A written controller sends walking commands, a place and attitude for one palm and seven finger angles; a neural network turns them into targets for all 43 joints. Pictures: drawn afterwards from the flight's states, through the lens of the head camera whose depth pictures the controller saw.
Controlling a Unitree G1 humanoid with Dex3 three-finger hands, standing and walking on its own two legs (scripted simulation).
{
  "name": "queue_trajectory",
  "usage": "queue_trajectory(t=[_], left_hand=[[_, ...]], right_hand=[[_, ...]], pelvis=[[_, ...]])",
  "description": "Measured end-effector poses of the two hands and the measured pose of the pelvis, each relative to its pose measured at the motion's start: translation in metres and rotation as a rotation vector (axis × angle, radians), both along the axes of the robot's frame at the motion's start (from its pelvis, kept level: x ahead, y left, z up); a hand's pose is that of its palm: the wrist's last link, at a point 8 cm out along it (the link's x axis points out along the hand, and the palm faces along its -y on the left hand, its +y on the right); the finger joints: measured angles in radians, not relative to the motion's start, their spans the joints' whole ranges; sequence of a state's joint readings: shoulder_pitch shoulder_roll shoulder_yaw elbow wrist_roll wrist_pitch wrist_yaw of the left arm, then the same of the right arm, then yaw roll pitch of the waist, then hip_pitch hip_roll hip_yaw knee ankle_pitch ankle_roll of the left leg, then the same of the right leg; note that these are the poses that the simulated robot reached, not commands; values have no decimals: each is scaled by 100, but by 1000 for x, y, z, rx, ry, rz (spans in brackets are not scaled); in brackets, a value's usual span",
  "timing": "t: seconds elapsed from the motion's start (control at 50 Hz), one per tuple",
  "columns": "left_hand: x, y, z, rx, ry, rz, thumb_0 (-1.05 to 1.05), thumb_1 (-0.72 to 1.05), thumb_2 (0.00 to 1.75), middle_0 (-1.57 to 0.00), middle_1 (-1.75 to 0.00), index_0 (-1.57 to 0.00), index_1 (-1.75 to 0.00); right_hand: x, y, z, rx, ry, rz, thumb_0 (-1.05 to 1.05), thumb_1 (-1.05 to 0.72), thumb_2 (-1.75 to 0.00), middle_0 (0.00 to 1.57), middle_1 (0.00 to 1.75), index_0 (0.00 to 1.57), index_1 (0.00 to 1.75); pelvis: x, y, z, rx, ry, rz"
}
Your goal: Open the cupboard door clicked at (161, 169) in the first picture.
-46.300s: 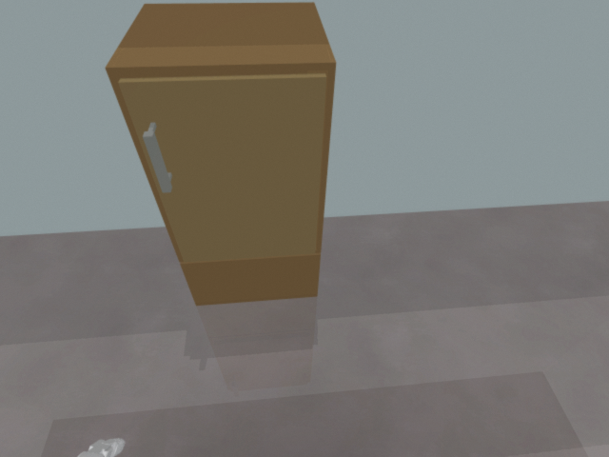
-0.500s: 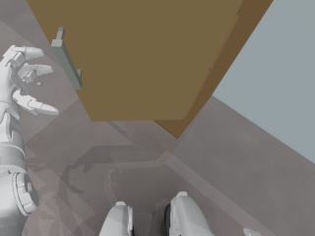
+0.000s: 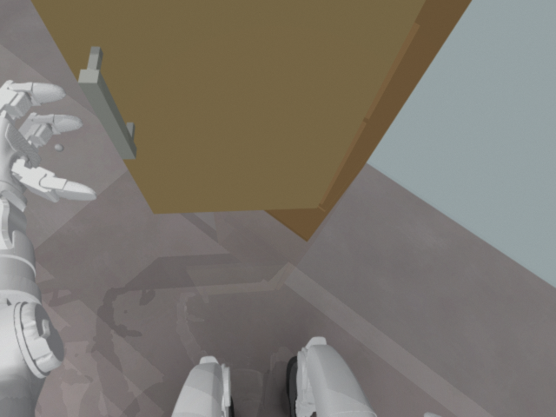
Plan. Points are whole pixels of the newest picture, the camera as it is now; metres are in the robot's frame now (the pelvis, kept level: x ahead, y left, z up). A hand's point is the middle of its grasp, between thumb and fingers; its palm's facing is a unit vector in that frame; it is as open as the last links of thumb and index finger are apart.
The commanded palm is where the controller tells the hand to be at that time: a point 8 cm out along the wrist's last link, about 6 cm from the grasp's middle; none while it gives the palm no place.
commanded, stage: move the hooked fingers beside the handle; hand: left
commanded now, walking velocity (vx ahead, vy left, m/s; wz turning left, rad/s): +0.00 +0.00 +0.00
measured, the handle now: (114, 109) +0.52 +0.21 +0.05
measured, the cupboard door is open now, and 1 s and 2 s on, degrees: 42 42 42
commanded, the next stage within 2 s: slide the fingers in behind the handle in 0.84 s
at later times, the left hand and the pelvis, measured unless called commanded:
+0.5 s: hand (59, 147) +0.45 +0.26 +0.06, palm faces +0.02 -1.00 -0.03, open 14.0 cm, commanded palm +0.44 +0.30 +0.05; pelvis +0.00 +0.00 +0.00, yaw +1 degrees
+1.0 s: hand (67, 146) +0.46 +0.26 +0.05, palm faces +0.02 -1.00 -0.03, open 14.0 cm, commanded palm +0.44 +0.29 +0.05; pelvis +0.00 +0.00 +0.00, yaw +0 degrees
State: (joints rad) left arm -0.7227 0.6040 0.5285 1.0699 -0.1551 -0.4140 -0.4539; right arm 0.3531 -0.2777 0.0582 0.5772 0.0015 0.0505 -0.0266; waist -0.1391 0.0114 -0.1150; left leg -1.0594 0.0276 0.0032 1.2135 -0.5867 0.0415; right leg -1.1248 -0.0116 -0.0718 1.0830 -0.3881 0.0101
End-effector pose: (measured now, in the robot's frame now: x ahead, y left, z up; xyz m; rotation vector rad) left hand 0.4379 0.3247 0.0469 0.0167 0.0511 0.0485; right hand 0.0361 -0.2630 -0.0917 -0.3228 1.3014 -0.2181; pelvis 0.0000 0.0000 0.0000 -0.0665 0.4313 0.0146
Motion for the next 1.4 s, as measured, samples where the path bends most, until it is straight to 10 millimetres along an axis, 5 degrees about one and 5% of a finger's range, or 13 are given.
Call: queue_trajectory(t=[0.14,0.3,0.46,0.62,0.9,1.4], left_hand=[[-4,-7,15,10,-54,-49,-1,-50,30,-30,-120,-30,-120],[-9,-13,-2,-13,20,-22,-1,-50,30,-30,-120,-30,-120],[-9,-6,16,23,-69,-13,-1,-50,30,-30,-120,-30,-120],[-1,-14,-2,-4,27,-40,-1,-50,30,-30,-120,-30,-120],[5,-9,2,18,21,-31,-1,-50,30,-30,-120,-30,-120],[12,-44,1,11,-13,-26,-1,-50,30,-30,-120,-30,-120]], right_hand=[[15,0,2,0,-24,17,1,-90,-90,20,30,20,30],[29,-1,3,-1,-83,31,1,-90,-90,20,30,20,30],[22,-2,-2,7,-58,33,1,-90,-90,20,30,20,30],[10,-6,-5,-4,-33,24,1,-90,-90,21,30,20,30],[-5,-8,-3,-5,4,-9,1,-90,-90,20,30,20,30],[19,0,-4,33,-37,4,1,-90,-90,20,30,20,30]], pelvis=[[3,1,3,-6,-14,11],[1,0,3,2,-19,7],[-2,-3,0,0,-26,11],[-5,-5,-3,3,-6,12],[-3,-5,-3,3,3,2],[6,-5,2,9,-7,4]])
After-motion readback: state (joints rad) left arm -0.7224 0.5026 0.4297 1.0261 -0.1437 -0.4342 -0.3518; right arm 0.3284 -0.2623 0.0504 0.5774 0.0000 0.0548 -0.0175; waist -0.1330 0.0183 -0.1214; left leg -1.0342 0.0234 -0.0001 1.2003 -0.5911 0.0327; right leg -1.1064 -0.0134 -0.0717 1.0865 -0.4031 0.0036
